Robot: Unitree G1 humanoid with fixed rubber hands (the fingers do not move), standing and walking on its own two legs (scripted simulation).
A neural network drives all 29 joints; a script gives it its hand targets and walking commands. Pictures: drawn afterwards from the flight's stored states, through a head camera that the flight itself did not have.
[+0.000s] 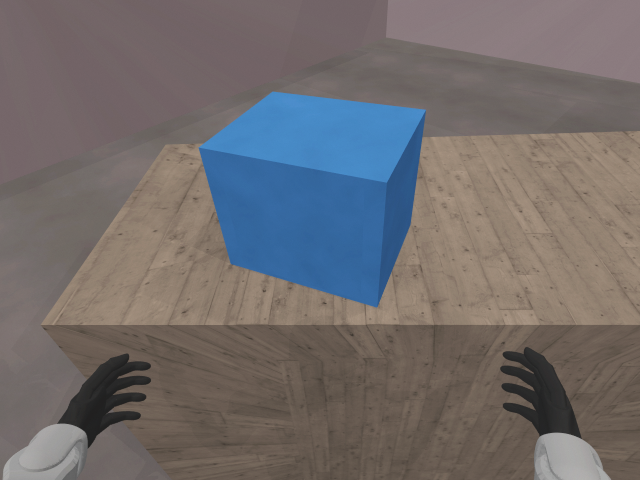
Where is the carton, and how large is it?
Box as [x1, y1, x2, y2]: [199, 92, 425, 306]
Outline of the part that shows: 271,92 199,147 230,262 239,266 373,306 377,306 410,224 425,110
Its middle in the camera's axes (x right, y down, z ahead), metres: +0.01 -0.07 +0.64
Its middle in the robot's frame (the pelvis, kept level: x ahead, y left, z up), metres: +0.54 +0.04 +0.12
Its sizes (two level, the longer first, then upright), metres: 0.265 0.212 0.225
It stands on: a pedestal, 0.78 m high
